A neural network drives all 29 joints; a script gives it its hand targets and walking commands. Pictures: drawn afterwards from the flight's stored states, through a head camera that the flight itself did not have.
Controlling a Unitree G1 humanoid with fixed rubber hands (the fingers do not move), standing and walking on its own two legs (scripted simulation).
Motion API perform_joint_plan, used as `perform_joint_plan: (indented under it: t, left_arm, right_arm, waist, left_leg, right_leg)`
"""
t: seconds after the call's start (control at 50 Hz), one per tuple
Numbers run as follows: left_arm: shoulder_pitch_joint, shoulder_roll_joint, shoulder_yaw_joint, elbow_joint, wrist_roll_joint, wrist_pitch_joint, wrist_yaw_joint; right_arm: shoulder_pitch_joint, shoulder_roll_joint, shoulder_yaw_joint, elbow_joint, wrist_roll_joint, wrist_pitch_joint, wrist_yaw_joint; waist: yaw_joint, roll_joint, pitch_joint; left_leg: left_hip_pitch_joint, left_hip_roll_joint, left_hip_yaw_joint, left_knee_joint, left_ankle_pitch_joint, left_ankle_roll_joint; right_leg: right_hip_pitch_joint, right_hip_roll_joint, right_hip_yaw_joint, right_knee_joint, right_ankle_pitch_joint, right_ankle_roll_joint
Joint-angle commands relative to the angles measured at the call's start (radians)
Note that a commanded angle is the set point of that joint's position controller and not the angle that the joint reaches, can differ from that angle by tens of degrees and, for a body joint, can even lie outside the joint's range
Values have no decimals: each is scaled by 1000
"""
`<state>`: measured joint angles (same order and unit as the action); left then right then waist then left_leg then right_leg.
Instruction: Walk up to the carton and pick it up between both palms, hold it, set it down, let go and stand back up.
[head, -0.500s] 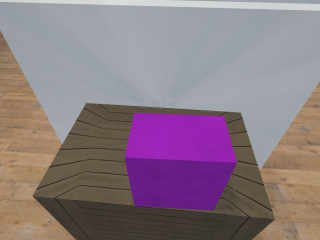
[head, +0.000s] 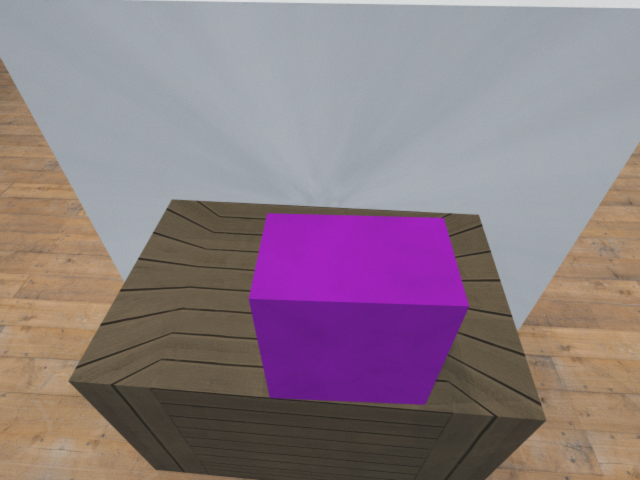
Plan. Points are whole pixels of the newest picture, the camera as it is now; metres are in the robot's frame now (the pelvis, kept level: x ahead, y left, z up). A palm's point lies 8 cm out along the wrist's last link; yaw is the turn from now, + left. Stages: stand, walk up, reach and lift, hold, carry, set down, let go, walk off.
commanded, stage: stand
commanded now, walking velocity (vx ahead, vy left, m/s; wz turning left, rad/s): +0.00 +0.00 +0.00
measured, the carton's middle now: (350, 314) +0.42 -0.03 -0.07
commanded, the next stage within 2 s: none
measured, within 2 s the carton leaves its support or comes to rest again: neither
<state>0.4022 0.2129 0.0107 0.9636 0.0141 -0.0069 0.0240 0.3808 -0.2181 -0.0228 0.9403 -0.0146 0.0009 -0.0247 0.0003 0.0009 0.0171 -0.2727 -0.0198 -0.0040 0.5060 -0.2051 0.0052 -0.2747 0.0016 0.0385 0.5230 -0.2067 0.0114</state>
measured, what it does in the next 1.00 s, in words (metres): stands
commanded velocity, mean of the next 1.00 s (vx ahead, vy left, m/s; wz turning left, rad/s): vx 0.00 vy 0.00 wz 0.00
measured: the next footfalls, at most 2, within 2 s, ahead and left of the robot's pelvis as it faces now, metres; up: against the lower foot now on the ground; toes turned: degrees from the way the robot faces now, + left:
none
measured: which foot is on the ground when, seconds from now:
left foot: down 0.00-1.00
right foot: down 0.00-1.00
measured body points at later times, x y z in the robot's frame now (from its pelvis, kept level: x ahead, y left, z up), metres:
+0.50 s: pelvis +0.03 -0.01 +0.00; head +0.02 -0.01 +0.45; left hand +0.04 +0.23 -0.14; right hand +0.04 -0.25 -0.15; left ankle +0.06 +0.11 -0.73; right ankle +0.05 -0.12 -0.73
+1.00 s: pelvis +0.04 -0.01 +0.01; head +0.05 -0.01 +0.46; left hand +0.05 +0.23 -0.15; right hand +0.05 -0.24 -0.15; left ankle +0.06 +0.12 -0.73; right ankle +0.05 -0.12 -0.73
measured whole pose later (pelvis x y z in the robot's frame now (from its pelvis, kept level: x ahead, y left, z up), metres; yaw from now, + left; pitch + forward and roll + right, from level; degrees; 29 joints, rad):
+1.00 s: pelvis +0.04 -0.01 +0.01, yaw +0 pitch -2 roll +0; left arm 0.32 0.18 0.00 1.02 0.00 -0.01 0.04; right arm 0.33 -0.18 -0.01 1.01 0.00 -0.01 -0.05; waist 0.00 0.01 0.04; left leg -0.18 0.00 -0.02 0.45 -0.23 -0.01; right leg -0.18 0.02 0.04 0.46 -0.24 -0.01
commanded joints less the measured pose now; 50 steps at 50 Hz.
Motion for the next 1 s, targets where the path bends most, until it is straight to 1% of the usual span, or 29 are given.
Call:
perform_joint_plan:
  t: [0.0,0.06,0.08,0.14,0.22,0.24,0.3,0.4,0.44,0.48,0.56,0.68,0.72,0.78,0.82,0.84,0.86,0.94,0.98]
  left_arm:
    - [46,139,29,-46,0,-13,8]
    - [43,135,30,-48,-3,-14,8]
    - [45,130,29,-45,-3,-14,8]
    - [40,135,29,-41,-5,-14,10]
    - [30,125,25,-38,-7,-17,13]
    - [28,124,24,-38,-8,-17,13]
    - [28,117,19,-31,-8,-18,15]
    - [11,115,14,-29,-10,-18,18]
    - [9,110,13,-25,-12,-18,19]
    - [4,108,11,-21,-11,-17,20]
    - [-3,105,10,-10,-13,-17,21]
    - [-14,104,8,-1,-13,-16,24]
    - [-14,103,9,2,-13,-16,24]
    - [-20,99,8,8,-13,-16,25]
    - [-20,100,9,11,-13,-15,25]
    - [-19,96,8,14,-13,-15,25]
    - [-19,99,9,19,-14,-15,25]
    - [-20,94,9,23,-13,-15,27]
    - [-22,98,9,24,-14,-15,27]
  right_arm:
    - [52,-136,-32,-47,-1,-15,-7]
    - [46,-130,-30,-50,2,-17,-9]
    - [51,-126,-31,-49,3,-16,-9]
    - [57,-119,-29,-39,3,-15,-10]
    - [58,-109,-25,-32,4,-19,-12]
    - [58,-106,-24,-32,5,-20,-13]
    - [55,-105,-21,-24,6,-20,-15]
    - [44,-99,-16,-13,9,-20,-17]
    - [40,-95,-13,-11,9,-20,-18]
    - [40,-97,-13,-6,11,-19,-19]
    - [32,-93,-11,-1,10,-18,-21]
    - [27,-90,-9,15,12,-18,-22]
    - [26,-88,-8,16,11,-17,-22]
    - [26,-90,-9,18,12,-17,-24]
    - [23,-87,-8,25,11,-16,-25]
    - [18,-85,-6,26,11,-16,-25]
    - [23,-84,-7,29,11,-16,-25]
    - [14,-85,-7,33,12,-17,-26]
    - [17,-82,-6,36,12,-17,-26]
  waist:
    - [-1,-4,111]
    - [1,-3,99]
    - [-1,-14,105]
    - [-2,-13,111]
    - [-3,2,95]
    - [0,-8,92]
    - [0,1,86]
    - [0,-10,81]
    - [3,5,76]
    - [0,7,86]
    - [3,-6,74]
    - [1,-5,82]
    - [0,8,71]
    - [-4,-1,67]
    - [-2,-6,74]
    - [2,8,81]
    - [-2,3,71]
    - [0,11,62]
    - [1,5,70]
  left_leg:
    - [-53,86,-125,-171,-304,3]
    - [-53,89,-129,-171,-288,4]
    - [-55,90,-132,-169,-284,5]
    - [-41,87,-125,-156,-243,2]
    - [-13,89,-116,-144,-160,2]
    - [-8,90,-116,-145,-151,3]
    - [4,97,-114,-146,-110,2]
    - [27,101,-107,-140,-50,-1]
    - [35,102,-102,-140,-43,-1]
    - [32,106,-106,-144,-41,-1]
    - [41,107,-103,-141,-21,0]
    - [56,107,-98,-145,0,-2]
    - [58,109,-94,-144,-3,-2]
    - [69,111,-95,-146,9,-1]
    - [69,113,-97,-150,5,-3]
    - [64,113,-94,-149,10,-2]
    - [66,112,-96,-151,10,-1]
    - [75,112,-91,-151,19,-1]
    - [78,114,-91,-152,24,-3]
  right_leg:
    - [-96,-56,112,-183,-293,-9]
    - [-73,-55,111,-174,-262,-10]
    - [-76,-56,111,-175,-263,-11]
    - [-82,-62,119,-186,-247,-15]
    - [-52,-65,115,-180,-164,-17]
    - [-50,-65,114,-179,-155,-16]
    - [-26,-65,107,-169,-98,-15]
    - [-9,-71,105,-173,-51,-16]
    - [-2,-73,104,-176,-40,-16]
    - [-1,-71,103,-174,-30,-15]
    - [15,-72,94,-176,-21,-15]
    - [13,-74,94,-178,6,-15]
    - [25,-74,94,-182,-1,-16]
    - [27,-75,93,-180,16,-17]
    - [21,-73,91,-181,4,-16]
    - [26,-75,93,-185,10,-17]
    - [33,-75,92,-184,14,-17]
    - [40,-77,91,-184,28,-16]
    - [35,-77,89,-182,30,-15]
